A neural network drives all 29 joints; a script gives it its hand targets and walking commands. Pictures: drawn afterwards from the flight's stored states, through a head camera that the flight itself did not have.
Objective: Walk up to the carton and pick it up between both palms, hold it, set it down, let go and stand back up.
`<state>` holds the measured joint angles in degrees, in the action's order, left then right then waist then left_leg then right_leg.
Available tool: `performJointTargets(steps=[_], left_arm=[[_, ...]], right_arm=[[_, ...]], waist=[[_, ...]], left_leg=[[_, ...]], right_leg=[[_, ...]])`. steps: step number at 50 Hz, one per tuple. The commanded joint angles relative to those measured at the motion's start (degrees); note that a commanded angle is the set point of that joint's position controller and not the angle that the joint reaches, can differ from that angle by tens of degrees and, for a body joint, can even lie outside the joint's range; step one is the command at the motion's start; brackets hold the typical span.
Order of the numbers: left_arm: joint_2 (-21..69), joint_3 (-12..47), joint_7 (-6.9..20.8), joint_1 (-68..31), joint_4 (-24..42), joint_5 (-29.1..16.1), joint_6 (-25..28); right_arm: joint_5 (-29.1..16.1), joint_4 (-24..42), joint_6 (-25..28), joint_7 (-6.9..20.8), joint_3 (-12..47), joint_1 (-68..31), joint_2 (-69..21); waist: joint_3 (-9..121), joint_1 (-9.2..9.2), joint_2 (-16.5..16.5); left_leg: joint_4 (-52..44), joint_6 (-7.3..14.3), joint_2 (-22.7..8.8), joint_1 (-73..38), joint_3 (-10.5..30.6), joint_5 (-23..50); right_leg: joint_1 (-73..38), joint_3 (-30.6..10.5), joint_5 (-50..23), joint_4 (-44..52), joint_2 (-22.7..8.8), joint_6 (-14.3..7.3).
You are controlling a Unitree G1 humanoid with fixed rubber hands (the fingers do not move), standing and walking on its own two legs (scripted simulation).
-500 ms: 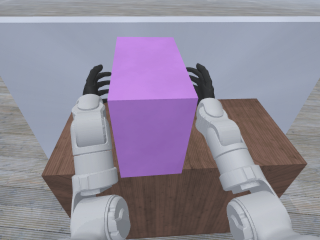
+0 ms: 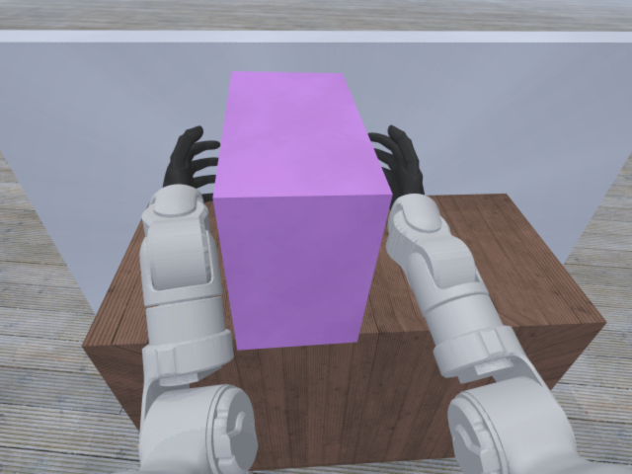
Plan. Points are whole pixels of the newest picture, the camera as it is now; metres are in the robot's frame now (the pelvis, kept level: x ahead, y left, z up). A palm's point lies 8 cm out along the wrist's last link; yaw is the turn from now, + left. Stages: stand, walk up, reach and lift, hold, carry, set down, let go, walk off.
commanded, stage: hold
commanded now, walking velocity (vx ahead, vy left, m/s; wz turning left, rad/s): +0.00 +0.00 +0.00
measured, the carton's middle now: (293, 203) +0.43 +0.01 +0.16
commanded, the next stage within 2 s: none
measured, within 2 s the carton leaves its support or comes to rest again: neither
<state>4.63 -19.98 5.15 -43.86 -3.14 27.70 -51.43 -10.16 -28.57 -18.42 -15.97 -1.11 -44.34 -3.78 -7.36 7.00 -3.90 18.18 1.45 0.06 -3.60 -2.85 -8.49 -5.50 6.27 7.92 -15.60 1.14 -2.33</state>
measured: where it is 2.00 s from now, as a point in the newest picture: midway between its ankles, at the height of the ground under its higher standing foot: outside the picture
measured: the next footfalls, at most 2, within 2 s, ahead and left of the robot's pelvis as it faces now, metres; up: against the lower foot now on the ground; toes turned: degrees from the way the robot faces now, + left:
none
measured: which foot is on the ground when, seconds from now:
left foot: down 0.00-1.00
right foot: down 0.00-1.00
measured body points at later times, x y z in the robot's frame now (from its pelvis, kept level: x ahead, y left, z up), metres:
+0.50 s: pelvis +0.00 +0.00 +0.00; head -0.04 +0.03 +0.45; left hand +0.38 +0.14 +0.23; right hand +0.38 -0.12 +0.22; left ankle +0.04 +0.10 -0.75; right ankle +0.03 -0.09 -0.75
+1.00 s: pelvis +0.00 +0.01 +0.00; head -0.04 +0.04 +0.45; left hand +0.38 +0.14 +0.22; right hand +0.38 -0.11 +0.22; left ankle +0.04 +0.10 -0.75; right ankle +0.03 -0.09 -0.75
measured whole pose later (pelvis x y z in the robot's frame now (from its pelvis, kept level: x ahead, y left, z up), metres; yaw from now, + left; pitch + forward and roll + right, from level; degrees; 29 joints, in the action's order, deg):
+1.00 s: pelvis +0.00 +0.01 +0.00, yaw -1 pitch -14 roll -1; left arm 5.1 -19.0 3.8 -41.7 -1.0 26.4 -51.9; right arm -11.4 -26.9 -19.4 -15.8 -0.1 -43.8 -2.9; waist -8.2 7.2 -3.9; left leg 18.9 2.5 0.4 -4.1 -3.9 -9.4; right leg -6.4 5.4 7.7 -15.1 0.7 -1.3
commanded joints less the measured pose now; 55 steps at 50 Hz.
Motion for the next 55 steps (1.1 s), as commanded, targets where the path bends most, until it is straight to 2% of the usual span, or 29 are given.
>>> performJointTargets(steps=[1,18,19,20,24,27,28,29,30,31,34,36,37,41,46,52,55], left_arm=[[26.3,23.8,6.4,-33.1,3.5,-9.6,4.0],[25.8,23.1,6.5,-33.3,3.0,-9.5,4.1],[25.0,20.9,6.6,-31.5,0.1,-9.2,3.9],[24.6,20.4,6.9,-31.2,-0.1,-9.2,3.8],[24.5,20.8,7.0,-33.2,1.0,-9.3,4.3],[25.7,22.6,6.8,-33.3,2.3,-9.8,4.3],[25.4,22.4,6.8,-32.9,1.5,-9.6,4.1],[25.6,22.0,6.8,-32.8,1.5,-9.7,4.0],[25.3,22.3,6.8,-33.3,1.7,-9.4,4.0],[25.8,23.1,6.7,-33.9,2.7,-10.1,4.1],[27.0,24.6,6.3,-33.8,4.2,-10.9,4.1],[27.2,25.9,5.8,-32.4,5.7,-11.3,4.0],[26.6,24.8,5.8,-31.4,3.8,-10.6,3.6],[27.3,24.9,6.0,-31.2,4.6,-10.4,3.2],[27.6,26.7,4.9,-31.4,7.0,-11.7,3.6],[27.1,24.5,5.1,-32.1,4.4,-10.7,3.2],[27.5,25.3,4.7,-33.1,5.1,-11.4,3.6]], right_arm=[[-3.1,14.4,3.4,5.9,17.5,-41.3,-26.4],[-2.8,14.2,3.5,5.8,17.4,-41.4,-26.8],[-2.6,15.6,3.4,5.4,17.5,-44.0,-26.7],[-2.7,15.6,3.2,5.0,17.6,-44.0,-27.0],[-3.0,14.1,2.7,4.9,17.6,-43.6,-27.7],[-3.2,14.9,2.7,4.7,17.5,-43.4,-28.2],[-3.2,14.5,2.6,4.7,17.3,-42.8,-27.6],[-3.3,13.9,2.3,4.7,17.2,-42.7,-27.4],[-3.0,12.8,2.1,4.7,17.0,-42.0,-27.7],[-3.0,12.3,1.9,4.8,16.3,-41.4,-27.1],[-3.9,14.9,2.5,5.0,17.0,-42.2,-27.2],[-4.5,15.8,2.5,4.8,18.1,-41.3,-26.7],[-4.1,14.3,2.1,4.7,17.3,-40.4,-25.5],[-4.0,14.3,1.9,5.1,16.9,-40.0,-25.0],[-5.2,17.6,2.6,5.5,19.0,-41.5,-25.5],[-3.5,14.8,2.4,6.2,16.7,-42.2,-24.8],[-3.9,15.7,2.9,6.3,17.1,-42.7,-25.9]], waist=[[23.5,0.46,4.9],[23.5,0.31,4.3],[22.7,-0.38,2.3],[23.0,-0.4,1.1],[23.5,-0.54,2.0],[24.3,0.35,4.0],[23.4,0.66,4.3],[22.5,0.22,4.7],[22.2,0.63,4.4],[22.0,1.22,5.6],[24.5,1.25,6.5],[25.8,1.65,6.1],[23.8,1.92,6.1],[21.5,1.56,6.1],[25.3,0.97,5.3],[22.6,0.31,4.8],[24.3,0.46,5.9]], left_leg=[[-2.2,-0.5,0.3,-2.5,-0.9,8.3],[-2.3,0.0,0.6,-2.3,-0.9,6.9],[-2.3,0.8,1.0,-2.7,-1.7,4.6],[-2.7,1.1,1.0,-2.4,-1.4,4.0],[-2.9,1.2,1.1,-2.8,-1.7,3.8],[-2.4,0.5,1.0,-3.7,-1.3,5.6],[-2.2,0.3,1.0,-3.4,-1.4,5.5],[-2.3,0.2,1.0,-3.1,-1.3,4.5],[-2.7,0.2,0.9,-3.1,-1.4,4.0],[-3.0,-0.4,0.8,-3.2,-1.3,3.8],[-1.7,-1.0,0.3,-5.2,-0.7,8.4],[-0.6,-1.7,0.3,-6.9,-0.5,11.6],[-0.7,-1.8,0.0,-6.8,-0.2,11.1],[-1.9,-2.0,-0.7,-5.8,-0.2,9.2],[-0.1,-2.5,-0.8,-8.8,0.1,14.6],[-2.7,-1.2,-1.1,-5.1,-0.4,6.1],[-2.1,-1.4,-0.9,-5.3,-0.7,7.9]], right_leg=[[-6.0,0.8,-8.2,0.1,1.5,4.6],[-6.2,0.5,-9.1,0.2,1.1,5.0],[-6.3,0.1,-8.7,1.5,0.3,5.5],[-6.8,0.2,-9.8,1.6,0.2,5.8],[-6.2,0.0,-9.5,1.5,0.2,5.9],[-6.0,-0.1,-11.2,1.1,0.1,5.5],[-5.7,0.0,-10.9,1.3,0.1,5.3],[-5.1,0.0,-10.1,1.3,0.0,5.2],[-4.7,0.5,-9.5,1.3,0.3,5.3],[-4.5,0.3,-8.2,1.3,0.3,5.0],[-4.0,0.6,-10.4,0.7,0.7,4.6],[-4.7,1.2,-12.4,0.2,1.4,4.5],[-4.1,1.2,-11.2,0.5,1.3,4.5],[-3.3,1.7,-7.4,0.8,1.6,3.8],[-3.2,1.8,-10.6,0.2,2.1,4.0],[-3.1,1.4,-5.4,1.1,1.6,3.8],[-3.8,0.8,-7.6,0.7,1.4,3.9]])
